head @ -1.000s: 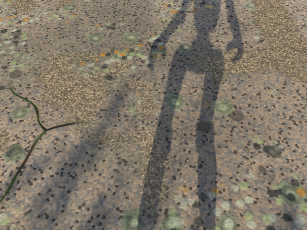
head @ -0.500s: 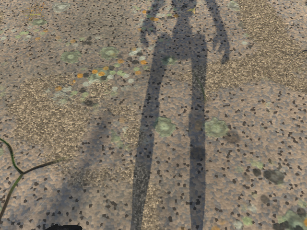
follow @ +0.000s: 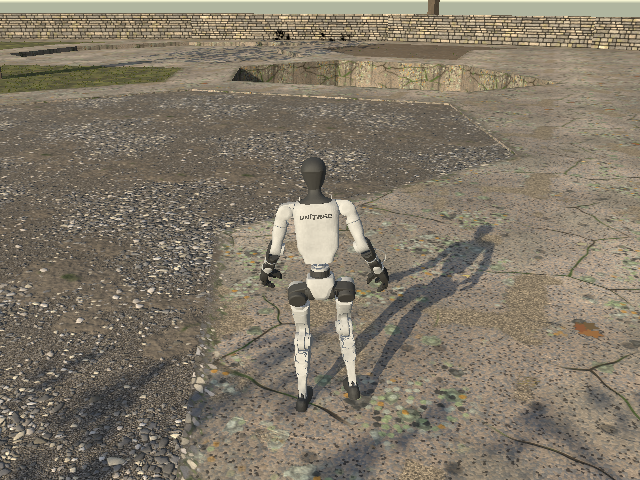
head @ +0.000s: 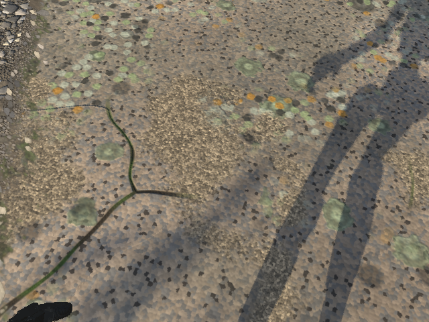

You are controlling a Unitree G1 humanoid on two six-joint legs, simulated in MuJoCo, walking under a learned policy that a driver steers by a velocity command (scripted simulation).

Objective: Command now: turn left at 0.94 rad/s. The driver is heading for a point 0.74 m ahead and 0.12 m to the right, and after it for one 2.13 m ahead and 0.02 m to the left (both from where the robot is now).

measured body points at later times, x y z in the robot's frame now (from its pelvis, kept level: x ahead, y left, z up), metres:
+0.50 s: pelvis +0.12 +0.01 +0.00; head +0.14 -0.01 +0.45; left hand +0.00 +0.27 -0.11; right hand +0.40 -0.14 -0.07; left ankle +0.14 +0.20 -0.70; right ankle +0.08 -0.14 -0.74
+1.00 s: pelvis +0.43 +0.06 -0.05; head +0.47 +0.05 +0.40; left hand +0.71 +0.26 -0.10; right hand +0.35 -0.22 -0.18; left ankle +0.16 +0.21 -0.73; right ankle +0.60 -0.03 -0.73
